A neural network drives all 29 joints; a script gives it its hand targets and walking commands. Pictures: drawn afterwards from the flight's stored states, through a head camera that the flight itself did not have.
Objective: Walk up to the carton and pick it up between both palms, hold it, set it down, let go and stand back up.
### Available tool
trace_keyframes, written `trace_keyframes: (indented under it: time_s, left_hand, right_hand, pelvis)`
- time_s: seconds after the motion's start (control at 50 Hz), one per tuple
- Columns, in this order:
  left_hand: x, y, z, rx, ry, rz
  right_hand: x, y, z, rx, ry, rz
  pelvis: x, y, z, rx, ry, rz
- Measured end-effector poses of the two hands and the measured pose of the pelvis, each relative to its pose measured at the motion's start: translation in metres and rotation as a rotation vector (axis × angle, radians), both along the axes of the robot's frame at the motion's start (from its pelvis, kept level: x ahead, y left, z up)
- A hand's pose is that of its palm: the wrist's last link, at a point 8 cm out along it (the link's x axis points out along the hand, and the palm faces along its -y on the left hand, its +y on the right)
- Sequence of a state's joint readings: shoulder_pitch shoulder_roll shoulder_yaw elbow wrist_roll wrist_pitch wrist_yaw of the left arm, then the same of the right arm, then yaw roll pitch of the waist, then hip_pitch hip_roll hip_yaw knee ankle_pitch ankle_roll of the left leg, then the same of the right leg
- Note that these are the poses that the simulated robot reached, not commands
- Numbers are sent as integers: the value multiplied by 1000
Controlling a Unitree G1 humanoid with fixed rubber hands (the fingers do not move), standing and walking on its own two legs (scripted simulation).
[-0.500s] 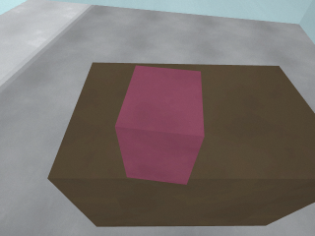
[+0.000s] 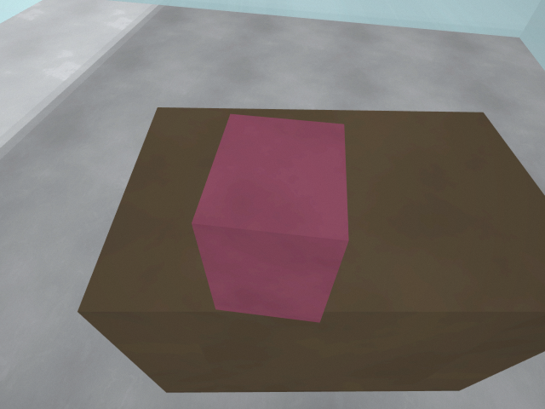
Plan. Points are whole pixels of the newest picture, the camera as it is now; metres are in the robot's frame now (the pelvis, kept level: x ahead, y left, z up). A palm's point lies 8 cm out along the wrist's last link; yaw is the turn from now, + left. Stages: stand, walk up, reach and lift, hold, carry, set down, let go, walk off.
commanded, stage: stand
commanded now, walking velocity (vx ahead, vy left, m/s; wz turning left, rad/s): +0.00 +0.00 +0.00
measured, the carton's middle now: (276, 221) +0.38 +0.01 +0.04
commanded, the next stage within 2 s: none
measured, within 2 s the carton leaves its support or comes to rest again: neither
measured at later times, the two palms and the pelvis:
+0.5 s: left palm out of the picture +0.01 +0.23 -0.14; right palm out of the picture +0.02 -0.23 -0.14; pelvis +0.01 +0.00 +0.00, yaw +0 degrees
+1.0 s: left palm out of the picture +0.01 +0.22 -0.14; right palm out of the picture +0.02 -0.23 -0.14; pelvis +0.02 -0.01 +0.00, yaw +0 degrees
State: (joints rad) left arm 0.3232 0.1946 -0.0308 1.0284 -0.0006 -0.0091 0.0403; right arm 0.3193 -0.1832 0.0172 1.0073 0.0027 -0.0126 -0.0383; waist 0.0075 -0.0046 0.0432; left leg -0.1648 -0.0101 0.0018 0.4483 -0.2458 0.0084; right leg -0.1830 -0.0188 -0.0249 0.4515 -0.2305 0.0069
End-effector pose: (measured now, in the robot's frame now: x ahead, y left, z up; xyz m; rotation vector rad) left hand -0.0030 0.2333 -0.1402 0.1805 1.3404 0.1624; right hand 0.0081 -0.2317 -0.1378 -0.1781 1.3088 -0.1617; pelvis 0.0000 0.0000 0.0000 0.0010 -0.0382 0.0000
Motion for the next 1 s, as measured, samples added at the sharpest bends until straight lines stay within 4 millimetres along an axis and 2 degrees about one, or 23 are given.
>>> trace_keyframes:
  time_s: [0.58, 1.0]
  left_hand:
    - [17, -8, 0, -1, -2, 4]
    - [14, -12, 0, -4, 20, 17]
  right_hand:
    - [9, 0, -2, 7, 23, -10]
    - [7, 0, -4, 9, 53, -13]
  pelvis:
    - [12, -5, 1, -1, 2, 2]
    - [16, -7, 1, -2, 2, 6]
